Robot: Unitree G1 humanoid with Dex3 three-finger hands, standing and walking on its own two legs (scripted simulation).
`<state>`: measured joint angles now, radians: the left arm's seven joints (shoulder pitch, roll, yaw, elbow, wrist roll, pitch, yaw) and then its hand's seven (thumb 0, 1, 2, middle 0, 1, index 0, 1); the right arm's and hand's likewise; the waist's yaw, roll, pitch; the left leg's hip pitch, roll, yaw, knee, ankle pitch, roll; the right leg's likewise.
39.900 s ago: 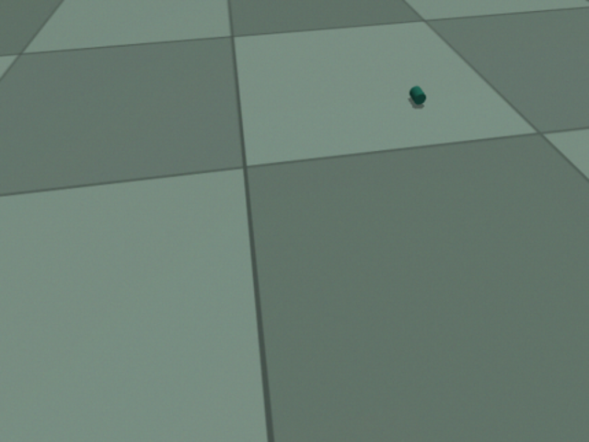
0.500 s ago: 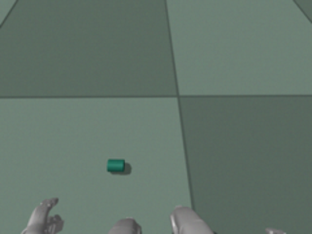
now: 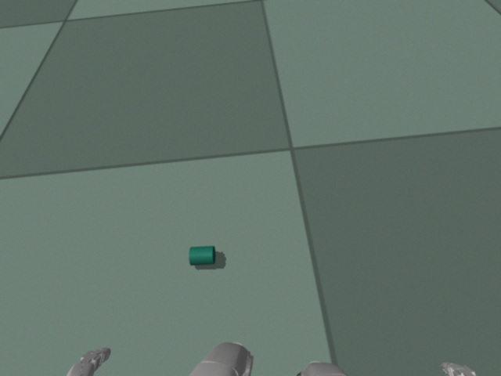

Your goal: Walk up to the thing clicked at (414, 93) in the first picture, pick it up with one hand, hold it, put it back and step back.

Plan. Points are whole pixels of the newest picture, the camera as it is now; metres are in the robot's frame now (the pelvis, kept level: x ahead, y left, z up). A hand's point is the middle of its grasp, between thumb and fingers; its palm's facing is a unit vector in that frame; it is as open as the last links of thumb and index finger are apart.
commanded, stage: step back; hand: left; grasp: from above
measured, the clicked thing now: (202, 255) +0.58 +0.29 -0.73
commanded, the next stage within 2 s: none
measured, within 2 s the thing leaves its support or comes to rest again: neither
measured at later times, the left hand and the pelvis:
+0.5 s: hand out of the picture -0.08 +0.26 -0.16, palm faces -0.01 -0.91 -0.41, open 7.4 cm; pelvis -0.16 -0.02 -0.01, yaw -1 degrees
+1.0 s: hand out of the picture -0.23 +0.25 -0.15, palm faces +0.08 -0.90 -0.42, open 7.4 cm; pelvis -0.34 -0.03 -0.01, yaw +4 degrees
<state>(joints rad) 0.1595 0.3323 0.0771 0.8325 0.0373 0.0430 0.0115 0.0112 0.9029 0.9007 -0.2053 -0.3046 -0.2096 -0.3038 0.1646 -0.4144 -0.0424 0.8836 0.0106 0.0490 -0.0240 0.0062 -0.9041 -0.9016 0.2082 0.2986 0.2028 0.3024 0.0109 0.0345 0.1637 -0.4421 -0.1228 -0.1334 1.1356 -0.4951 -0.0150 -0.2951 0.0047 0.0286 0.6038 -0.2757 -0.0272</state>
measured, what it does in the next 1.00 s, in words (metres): walks backwards: left foot, then right foot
